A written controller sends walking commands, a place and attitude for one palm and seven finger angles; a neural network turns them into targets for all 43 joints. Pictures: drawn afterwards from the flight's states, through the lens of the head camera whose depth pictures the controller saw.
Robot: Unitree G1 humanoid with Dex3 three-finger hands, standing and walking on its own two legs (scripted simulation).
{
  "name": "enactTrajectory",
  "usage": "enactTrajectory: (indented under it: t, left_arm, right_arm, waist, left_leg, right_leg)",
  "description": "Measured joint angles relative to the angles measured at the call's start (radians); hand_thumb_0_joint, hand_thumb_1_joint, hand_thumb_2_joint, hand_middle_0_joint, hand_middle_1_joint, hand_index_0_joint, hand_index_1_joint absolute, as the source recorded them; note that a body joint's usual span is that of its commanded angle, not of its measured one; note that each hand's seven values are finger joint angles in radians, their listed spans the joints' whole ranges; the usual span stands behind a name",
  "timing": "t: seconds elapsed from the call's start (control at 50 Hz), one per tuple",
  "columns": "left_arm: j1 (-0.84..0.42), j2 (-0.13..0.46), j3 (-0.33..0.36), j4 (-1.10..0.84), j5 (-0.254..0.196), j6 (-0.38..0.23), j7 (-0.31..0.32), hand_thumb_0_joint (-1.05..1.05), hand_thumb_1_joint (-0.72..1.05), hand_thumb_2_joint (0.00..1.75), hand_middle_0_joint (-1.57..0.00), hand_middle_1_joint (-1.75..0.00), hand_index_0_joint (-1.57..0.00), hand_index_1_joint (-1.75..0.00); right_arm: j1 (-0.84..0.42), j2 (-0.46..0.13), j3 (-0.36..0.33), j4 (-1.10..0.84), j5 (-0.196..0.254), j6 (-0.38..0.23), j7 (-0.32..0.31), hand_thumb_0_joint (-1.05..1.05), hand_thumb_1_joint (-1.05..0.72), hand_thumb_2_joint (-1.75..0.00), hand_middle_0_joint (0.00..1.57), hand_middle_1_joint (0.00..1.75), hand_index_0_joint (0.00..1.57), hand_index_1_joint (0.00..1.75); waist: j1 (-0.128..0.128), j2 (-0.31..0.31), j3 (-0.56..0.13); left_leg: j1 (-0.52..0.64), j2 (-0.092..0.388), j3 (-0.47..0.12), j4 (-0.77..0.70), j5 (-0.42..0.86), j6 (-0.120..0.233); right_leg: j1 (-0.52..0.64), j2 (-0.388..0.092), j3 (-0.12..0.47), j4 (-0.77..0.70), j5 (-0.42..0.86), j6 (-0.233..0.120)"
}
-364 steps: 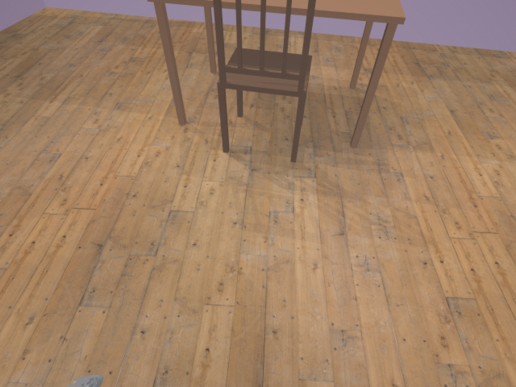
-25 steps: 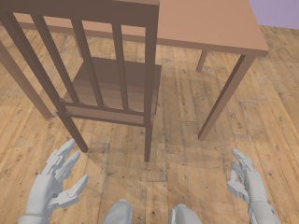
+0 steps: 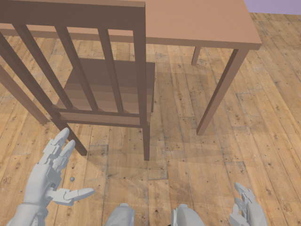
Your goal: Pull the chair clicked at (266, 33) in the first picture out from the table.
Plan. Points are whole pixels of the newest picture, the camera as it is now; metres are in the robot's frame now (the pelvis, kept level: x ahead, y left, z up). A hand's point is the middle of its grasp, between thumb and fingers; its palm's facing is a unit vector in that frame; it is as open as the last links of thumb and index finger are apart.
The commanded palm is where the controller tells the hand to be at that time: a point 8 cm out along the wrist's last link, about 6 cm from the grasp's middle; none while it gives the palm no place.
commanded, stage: raise the hand toward the chair's back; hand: left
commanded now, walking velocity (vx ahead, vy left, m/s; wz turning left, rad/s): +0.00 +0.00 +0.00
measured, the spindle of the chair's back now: (81, 77) +0.54 +0.25 +0.04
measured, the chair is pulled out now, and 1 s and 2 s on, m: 0.00 0.00 0.00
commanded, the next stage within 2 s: aim the fingers beside a spindle in 1.10 s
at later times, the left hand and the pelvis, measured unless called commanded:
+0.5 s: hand (58, 165) +0.25 +0.23 +0.05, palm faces -0.04 -1.00 -0.05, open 16.8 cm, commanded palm +0.23 +0.29 +0.06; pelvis +0.01 +0.03 +0.01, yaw +0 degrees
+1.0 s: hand (60, 161) +0.26 +0.22 +0.05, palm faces -0.05 -1.00 -0.04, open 16.9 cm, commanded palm +0.23 +0.28 +0.06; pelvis +0.01 +0.02 +0.01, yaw +0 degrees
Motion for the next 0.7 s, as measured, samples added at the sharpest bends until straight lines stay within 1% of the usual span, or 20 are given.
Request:
enactTrajectory:
  t: [0.1, 0.22, 0.34, 0.52, 0.7]
  left_arm:
    - [-0.002, 0.006, -0.014, -0.011, 0.011, -0.006, 0.017, 0.0, -0.18, 0.44, -0.1, -0.13, -0.09, -0.13]
    - [-0.009, 0.011, -0.023, -0.031, 0.024, 0.01, 0.036, -0.01, -0.32, 0.38, -0.08, -0.11, -0.08, -0.11]
    - [-0.031, 0.021, -0.023, -0.025, 0.031, 0.035, 0.029, -0.01, -0.43, 0.33, -0.07, -0.09, -0.06, -0.09]
    - [-0.064, 0.033, 0.0, -0.012, 0.017, 0.05, 0.005, -0.01, -0.48, 0.31, -0.07, -0.08, -0.06, -0.08]
    - [-0.092, 0.047, 0.02, 0.021, 0.002, 0.065, -0.007, -0.01, -0.49, 0.31, -0.06, -0.08, -0.06, -0.08]
  right_arm:
    - [-0.02, -0.012, -0.001, -0.018, 0.0, -0.007, -0.003, 0.01, -0.9, -0.9, 0.2, 0.3, 0.2, 0.3]
    - [-0.039, 0.01, 0.02, -0.04, -0.005, 0.004, 0.004, 0.01, -0.9, -0.9, 0.2, 0.3, 0.2, 0.3]
    - [-0.045, 0.029, 0.052, -0.06, -0.01, 0.017, 0.011, 0.01, -0.9, -0.9, 0.2, 0.3, 0.2, 0.3]
    - [-0.024, 0.027, 0.068, -0.053, -0.016, 0.027, 0.017, 0.01, -0.9, -0.9, 0.2, 0.3, 0.2, 0.3]
    - [-0.001, 0.003, 0.057, -0.038, -0.013, 0.034, 0.018, 0.01, -0.9, -0.9, 0.2, 0.3, 0.2, 0.3]
  waist:
    - [-0.001, -0.007, 0.005]
    - [0.002, -0.01, 0.0]
    - [0.009, -0.003, 0.0]
    - [0.016, 0.005, -0.004]
    - [-0.001, 0.005, -0.001]
  left_leg:
    - [0.007, -0.004, -0.001, 0.003, -0.007, 0.009]
    - [0.032, -0.01, -0.001, -0.015, -0.007, 0.019]
    - [0.047, -0.016, 0.0, -0.029, -0.006, 0.027]
    - [0.053, -0.021, 0.002, -0.038, -0.006, 0.035]
    - [0.066, -0.018, 0.004, -0.053, -0.001, 0.036]
  right_leg:
    - [0.013, -0.003, -0.001, -0.007, -0.001, 0.009]
    - [0.044, -0.008, 0.0, -0.032, 0.002, 0.021]
    - [0.063, -0.012, 0.001, -0.054, 0.007, 0.03]
    - [0.072, -0.016, 0.003, -0.069, 0.01, 0.04]
    - [0.087, -0.011, 0.004, -0.088, 0.018, 0.041]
